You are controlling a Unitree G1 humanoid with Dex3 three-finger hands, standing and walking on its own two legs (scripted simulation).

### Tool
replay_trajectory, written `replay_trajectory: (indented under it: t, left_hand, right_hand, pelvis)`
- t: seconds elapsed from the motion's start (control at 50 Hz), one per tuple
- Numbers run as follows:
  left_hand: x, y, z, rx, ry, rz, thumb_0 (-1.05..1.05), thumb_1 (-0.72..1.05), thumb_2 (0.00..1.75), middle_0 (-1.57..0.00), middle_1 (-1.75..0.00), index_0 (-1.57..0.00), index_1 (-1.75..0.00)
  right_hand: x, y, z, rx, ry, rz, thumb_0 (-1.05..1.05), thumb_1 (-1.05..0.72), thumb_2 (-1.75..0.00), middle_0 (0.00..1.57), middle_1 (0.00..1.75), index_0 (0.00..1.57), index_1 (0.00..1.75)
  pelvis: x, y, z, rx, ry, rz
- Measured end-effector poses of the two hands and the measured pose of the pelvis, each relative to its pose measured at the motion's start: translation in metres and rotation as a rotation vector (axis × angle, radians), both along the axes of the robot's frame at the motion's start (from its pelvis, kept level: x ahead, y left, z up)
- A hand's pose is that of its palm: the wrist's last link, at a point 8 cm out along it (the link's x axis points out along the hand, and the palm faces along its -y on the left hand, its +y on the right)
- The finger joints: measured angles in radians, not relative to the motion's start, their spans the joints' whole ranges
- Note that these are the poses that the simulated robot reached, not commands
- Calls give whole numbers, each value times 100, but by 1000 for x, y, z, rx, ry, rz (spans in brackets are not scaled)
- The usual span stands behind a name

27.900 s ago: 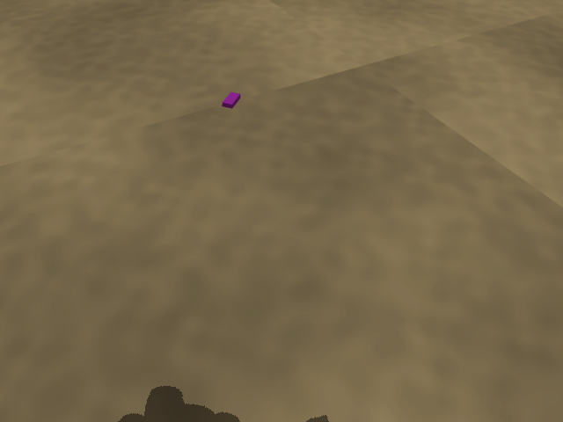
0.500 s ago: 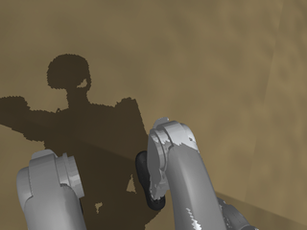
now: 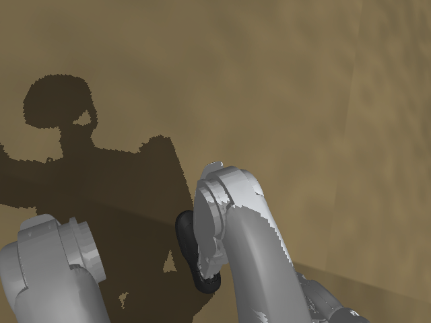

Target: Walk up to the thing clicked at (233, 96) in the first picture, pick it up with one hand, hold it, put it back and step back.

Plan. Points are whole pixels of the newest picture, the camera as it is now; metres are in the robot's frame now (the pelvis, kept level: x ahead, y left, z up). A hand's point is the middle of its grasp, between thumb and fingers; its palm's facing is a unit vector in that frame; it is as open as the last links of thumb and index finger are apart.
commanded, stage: rest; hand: left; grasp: from above
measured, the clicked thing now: out of the picture +0.44 +0.35 -0.28
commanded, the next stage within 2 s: open in 0.24 s
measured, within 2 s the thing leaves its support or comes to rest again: rests again in 0.02 s
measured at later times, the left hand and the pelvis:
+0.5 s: hand out of the picture +0.43 +0.35 -0.25, palm faces -0.47 -0.17 -0.87, open 9.3 cm; pelvis +0.00 +0.00 +0.00, yaw -1 degrees
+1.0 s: hand out of the picture +0.43 +0.35 -0.25, palm faces -0.47 -0.17 -0.87, open 12.7 cm; pelvis +0.00 +0.00 +0.00, yaw -1 degrees
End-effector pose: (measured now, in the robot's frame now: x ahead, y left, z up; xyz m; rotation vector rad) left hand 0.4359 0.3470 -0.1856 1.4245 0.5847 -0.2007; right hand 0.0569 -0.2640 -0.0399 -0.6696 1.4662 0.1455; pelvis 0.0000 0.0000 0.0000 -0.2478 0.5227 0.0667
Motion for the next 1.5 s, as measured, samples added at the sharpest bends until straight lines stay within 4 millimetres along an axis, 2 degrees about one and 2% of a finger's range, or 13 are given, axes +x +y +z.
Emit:
replay_trajectory:
  t: [0.4, 0.58, 0.78, 1.04, 1.3, 1.5]
  left_hand:
    - [2, 6, -5, -7, 1, 30, 0, 14, 34, -77, -39, -81, -36]
    - [1, 5, -6, -1, 1, 18, 0, 12, 43, -67, -50, -69, -47]
    - [5, 8, -2, 9, -14, 32, 0, -5, 59, -47, -64, -49, -62]
    - [0, 8, -4, -2, 3, 31, 0, -29, 79, -26, -81, -27, -82]
    - [2, 8, -3, 3, -10, 21, 0, -44, 93, -13, -94, -12, -95]
    - [2, 10, -3, 2, -1, 28, 0, -49, 98, -8, -100, -8, -101]
  right_hand:
    - [-8, 7, 3, 23, 7, 40, 0, -90, -89, 20, 30, 20, 30]
    - [-10, 9, 3, 33, 7, 51, 0, -89, -89, 20, 30, 20, 30]
    - [-7, 8, 5, 33, 2, 57, 0, -89, -89, 20, 30, 20, 30]
    - [-2, 7, 6, 32, 0, 68, 0, -89, -89, 20, 30, 20, 30]
    - [-1, 8, 8, 24, -7, 68, 0, -89, -89, 20, 30, 20, 30]
    - [-2, 11, 6, 37, -1, 71, 0, -89, -89, 20, 30, 20, 30]
  pelvis:
    - [-3, 2, -3, -17, -33, -11]
    - [-4, 2, -4, -17, -43, -13]
    - [-4, 2, -3, -21, -38, -16]
    - [-5, 0, 1, -20, -33, -14]
    - [-5, 2, 0, -24, -34, -15]
    - [-5, 2, 0, -24, -34, -14]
